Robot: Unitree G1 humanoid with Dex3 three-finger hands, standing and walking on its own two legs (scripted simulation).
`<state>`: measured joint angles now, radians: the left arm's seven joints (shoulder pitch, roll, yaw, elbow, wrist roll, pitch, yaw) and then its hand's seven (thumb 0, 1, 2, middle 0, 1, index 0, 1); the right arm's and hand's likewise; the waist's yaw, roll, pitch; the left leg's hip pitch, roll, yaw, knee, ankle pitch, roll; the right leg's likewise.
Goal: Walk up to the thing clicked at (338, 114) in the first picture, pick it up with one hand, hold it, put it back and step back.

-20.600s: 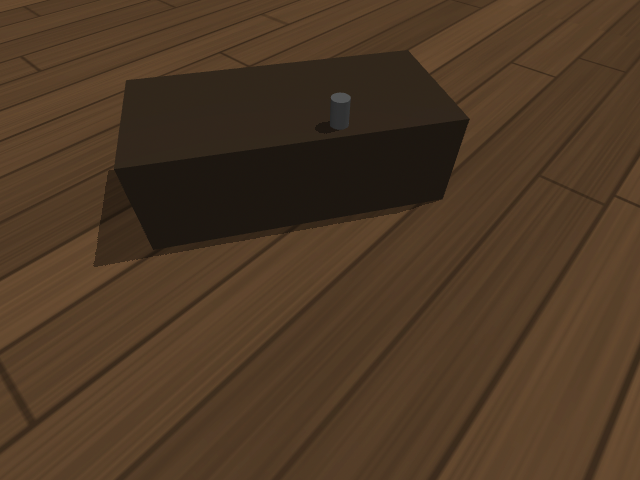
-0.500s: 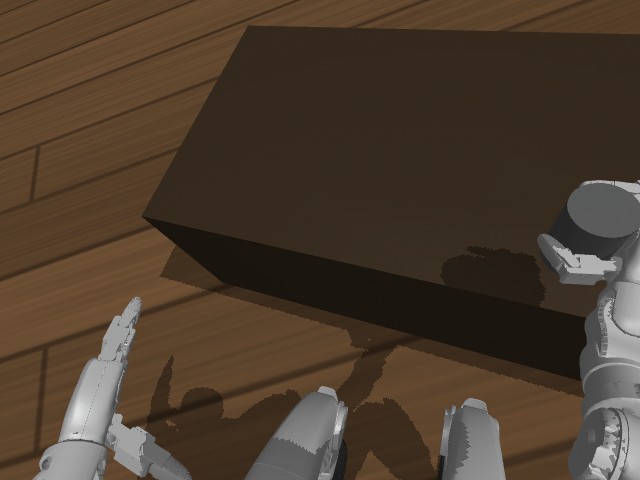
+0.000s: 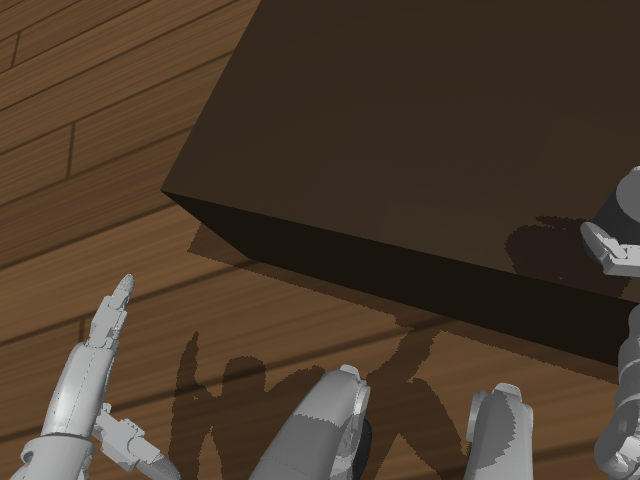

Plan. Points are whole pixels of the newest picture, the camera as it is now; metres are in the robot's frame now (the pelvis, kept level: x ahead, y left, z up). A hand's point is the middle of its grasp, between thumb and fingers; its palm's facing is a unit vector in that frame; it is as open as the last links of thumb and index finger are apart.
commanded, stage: lower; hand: right
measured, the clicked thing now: (634, 222) +0.46 -0.25 -0.07
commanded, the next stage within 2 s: loosen in 0.30 s
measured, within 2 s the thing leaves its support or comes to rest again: rests again in 1.74 s
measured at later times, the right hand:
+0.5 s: hand (627, 229) +0.47 -0.25 -0.10, palm faces +0.30 +0.96 +0.01, open 9.8 cm
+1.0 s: hand (628, 231) +0.47 -0.25 -0.10, palm faces +0.29 +0.96 +0.01, open 10.5 cm
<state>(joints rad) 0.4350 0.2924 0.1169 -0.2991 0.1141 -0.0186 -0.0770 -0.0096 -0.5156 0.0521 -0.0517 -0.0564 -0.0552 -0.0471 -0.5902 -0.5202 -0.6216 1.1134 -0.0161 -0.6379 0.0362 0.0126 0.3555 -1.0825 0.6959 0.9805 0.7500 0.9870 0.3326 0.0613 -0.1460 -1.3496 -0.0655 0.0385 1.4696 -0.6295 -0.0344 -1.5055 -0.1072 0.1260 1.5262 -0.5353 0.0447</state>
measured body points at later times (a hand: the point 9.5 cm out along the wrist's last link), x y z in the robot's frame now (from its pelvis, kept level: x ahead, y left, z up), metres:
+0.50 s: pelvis -0.01 +0.00 -0.03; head +0.17 -0.10 +0.37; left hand +0.17 +0.25 +0.11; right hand +0.45 -0.30 -0.10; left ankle +0.03 +0.14 -0.56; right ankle +0.07 -0.14 -0.56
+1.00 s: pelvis -0.01 +0.00 -0.03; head +0.17 -0.10 +0.37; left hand +0.17 +0.26 +0.11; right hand +0.44 -0.30 -0.09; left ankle +0.03 +0.14 -0.56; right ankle +0.07 -0.14 -0.56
